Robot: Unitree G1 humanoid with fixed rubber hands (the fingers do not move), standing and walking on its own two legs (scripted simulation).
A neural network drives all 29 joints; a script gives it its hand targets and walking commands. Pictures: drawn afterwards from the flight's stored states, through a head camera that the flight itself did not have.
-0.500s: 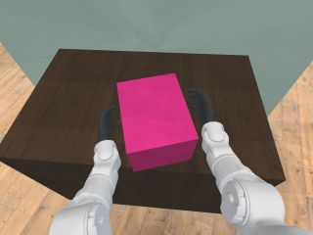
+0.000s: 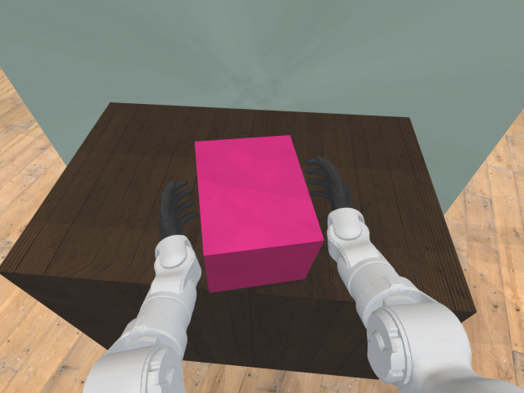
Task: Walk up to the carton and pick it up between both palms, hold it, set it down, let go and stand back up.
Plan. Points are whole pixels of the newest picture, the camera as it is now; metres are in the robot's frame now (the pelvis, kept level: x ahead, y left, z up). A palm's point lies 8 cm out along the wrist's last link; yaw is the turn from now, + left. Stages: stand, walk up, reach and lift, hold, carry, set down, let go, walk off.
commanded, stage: reach and lift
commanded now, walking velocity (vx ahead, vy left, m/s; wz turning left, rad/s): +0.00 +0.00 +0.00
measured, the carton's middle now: (250, 211) +0.45 +0.08 -0.01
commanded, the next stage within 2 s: hold in 1.82 s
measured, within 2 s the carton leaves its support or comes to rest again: neither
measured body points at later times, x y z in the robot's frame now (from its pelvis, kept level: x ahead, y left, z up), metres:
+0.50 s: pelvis +0.00 +0.03 +0.01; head -0.04 +0.03 +0.46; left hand +0.37 +0.21 +0.12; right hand +0.41 -0.06 +0.13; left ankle +0.01 +0.15 -0.73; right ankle +0.02 -0.09 -0.73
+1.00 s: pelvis -0.01 +0.03 +0.01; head -0.06 +0.03 +0.46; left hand +0.36 +0.21 +0.15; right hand +0.40 -0.06 +0.17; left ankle +0.01 +0.15 -0.73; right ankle +0.02 -0.09 -0.73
